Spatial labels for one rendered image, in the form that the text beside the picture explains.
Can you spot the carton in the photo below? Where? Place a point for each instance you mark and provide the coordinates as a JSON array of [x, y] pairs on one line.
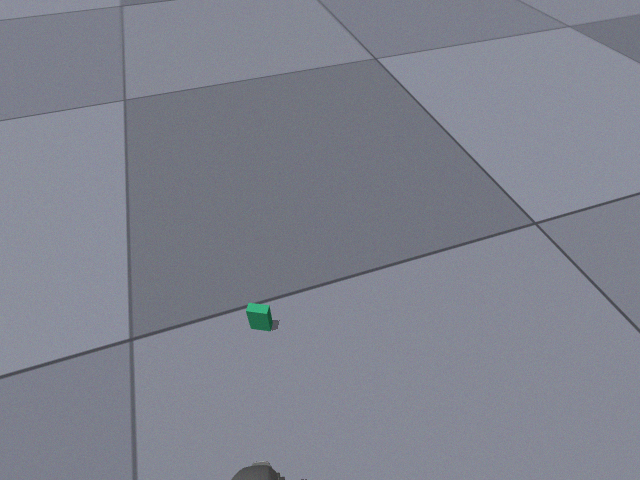
[[259, 316]]

